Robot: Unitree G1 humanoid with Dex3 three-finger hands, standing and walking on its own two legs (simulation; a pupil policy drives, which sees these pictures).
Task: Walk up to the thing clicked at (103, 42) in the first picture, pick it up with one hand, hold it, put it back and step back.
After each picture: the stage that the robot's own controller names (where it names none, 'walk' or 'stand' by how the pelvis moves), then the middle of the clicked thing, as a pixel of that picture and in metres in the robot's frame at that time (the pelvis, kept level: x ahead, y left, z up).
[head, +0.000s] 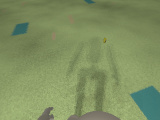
stand; (104, 40) +1.88 -0.26 -0.72
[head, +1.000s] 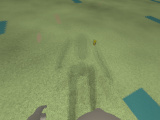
rise first; (94, 42) +1.76 -0.13 -0.71
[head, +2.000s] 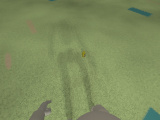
walk; (83, 54) +1.20 +0.08 -0.71
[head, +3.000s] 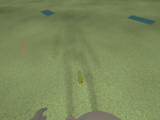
walk; (80, 80) +0.69 +0.16 -0.70
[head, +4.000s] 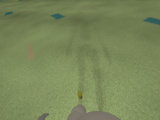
walk; (79, 95) +0.45 +0.23 -0.71
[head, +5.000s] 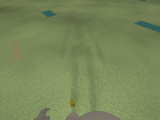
stand; (72, 103) +0.32 +0.23 -0.70
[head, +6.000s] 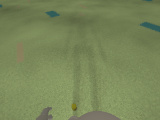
stand; (74, 107) +0.29 +0.20 -0.71
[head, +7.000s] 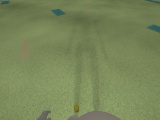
stand; (76, 108) +0.27 +0.15 -0.72
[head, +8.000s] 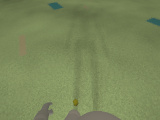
stand; (75, 102) +0.29 +0.17 -0.71
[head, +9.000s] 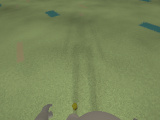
stand; (74, 106) +0.29 +0.18 -0.72
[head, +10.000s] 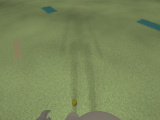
stand; (74, 102) +0.32 +0.18 -0.72
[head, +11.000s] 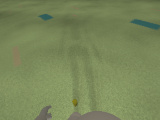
stand; (75, 102) +0.35 +0.22 -0.71
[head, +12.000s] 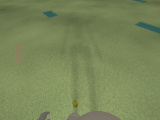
stand; (75, 103) +0.33 +0.18 -0.72
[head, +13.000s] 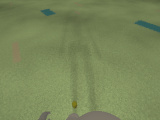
stand; (74, 104) +0.31 +0.18 -0.72
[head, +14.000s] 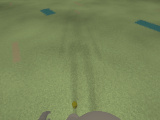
stand; (74, 104) +0.30 +0.18 -0.72
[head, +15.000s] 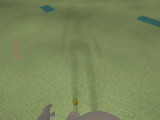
go down; (75, 102) +0.31 +0.18 -0.72
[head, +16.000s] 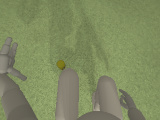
go down; (61, 65) +0.37 +0.27 -0.30
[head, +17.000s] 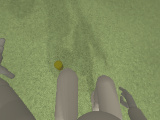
close in; (59, 65) +0.36 +0.28 -0.29
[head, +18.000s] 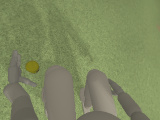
close in; (33, 67) +0.31 +0.32 -0.21
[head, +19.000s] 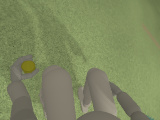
close; (29, 68) +0.31 +0.32 -0.20
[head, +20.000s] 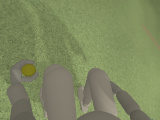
lift; (29, 71) +0.28 +0.31 -0.21
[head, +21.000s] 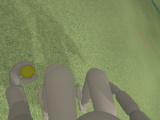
lift; (28, 72) +0.28 +0.31 -0.21
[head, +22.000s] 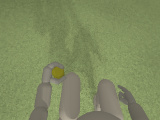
lift; (59, 74) +0.29 +0.24 -0.05
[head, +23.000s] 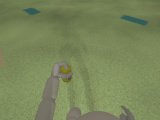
hold; (66, 73) +0.33 +0.18 +0.04
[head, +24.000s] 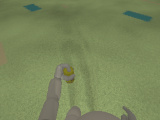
hold; (69, 75) +0.33 +0.17 +0.01
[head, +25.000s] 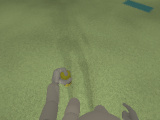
crouch; (66, 78) +0.32 +0.18 -0.05
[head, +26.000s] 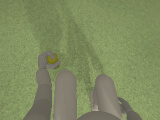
lower; (53, 61) +0.38 +0.27 -0.12
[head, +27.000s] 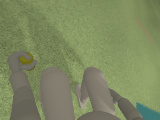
lower; (27, 62) +0.37 +0.30 -0.21
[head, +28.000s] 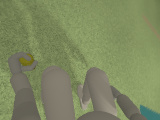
lower; (28, 62) +0.34 +0.32 -0.21
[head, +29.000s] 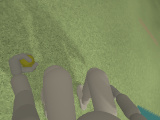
lower; (29, 63) +0.33 +0.31 -0.21
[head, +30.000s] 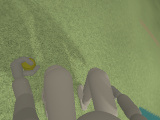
lower; (30, 67) +0.32 +0.31 -0.21
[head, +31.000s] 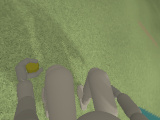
open; (33, 69) +0.31 +0.29 -0.21
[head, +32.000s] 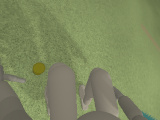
withdraw; (38, 69) +0.30 +0.28 -0.22
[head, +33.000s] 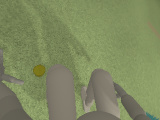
stand; (39, 71) +0.29 +0.28 -0.21
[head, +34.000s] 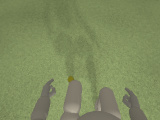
walk; (71, 80) +0.33 +0.22 -0.47
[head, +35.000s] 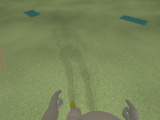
stand; (72, 105) +0.29 +0.20 -0.66
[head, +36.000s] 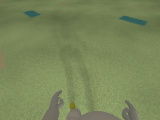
stand; (72, 106) +0.28 +0.20 -0.67
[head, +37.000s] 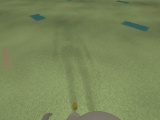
stand; (74, 106) +0.31 +0.18 -0.72
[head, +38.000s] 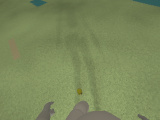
walk; (79, 91) +0.36 +0.20 -0.70
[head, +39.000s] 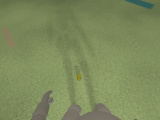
walk; (79, 77) +0.56 +0.16 -0.69
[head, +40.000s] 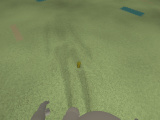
walk; (78, 65) +0.89 +0.20 -0.71
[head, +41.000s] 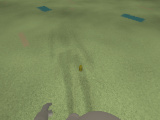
stand; (80, 68) +0.93 +0.20 -0.71
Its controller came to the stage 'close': yes
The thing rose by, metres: 0.70
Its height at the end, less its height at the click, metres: +0.00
